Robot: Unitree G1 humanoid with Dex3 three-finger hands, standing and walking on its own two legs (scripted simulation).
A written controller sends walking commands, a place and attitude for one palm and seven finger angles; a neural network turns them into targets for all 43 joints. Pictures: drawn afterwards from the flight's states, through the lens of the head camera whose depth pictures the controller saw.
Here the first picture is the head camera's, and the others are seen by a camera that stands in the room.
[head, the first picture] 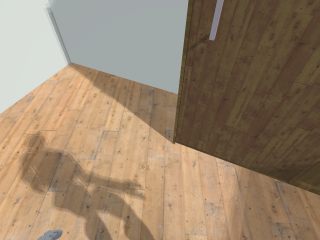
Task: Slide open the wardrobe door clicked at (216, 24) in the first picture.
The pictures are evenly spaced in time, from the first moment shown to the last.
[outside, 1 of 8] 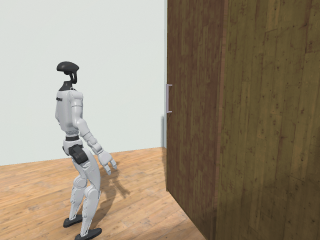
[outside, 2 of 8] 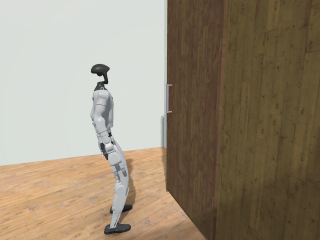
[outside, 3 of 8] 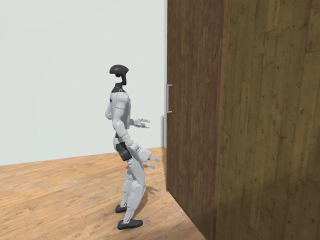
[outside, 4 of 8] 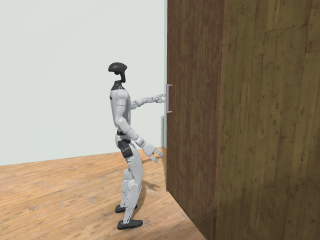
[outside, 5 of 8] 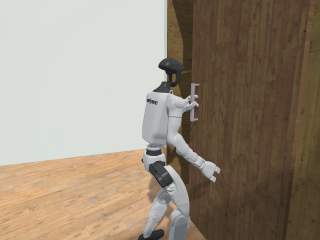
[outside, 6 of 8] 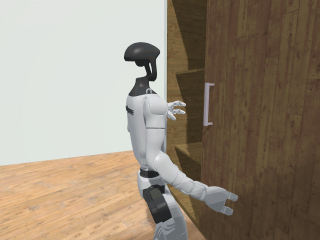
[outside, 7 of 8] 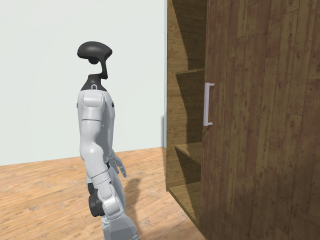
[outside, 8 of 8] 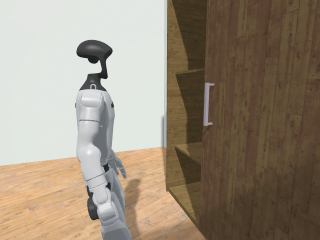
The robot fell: no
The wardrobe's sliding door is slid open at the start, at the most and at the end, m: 0.00 0.64 0.64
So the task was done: yes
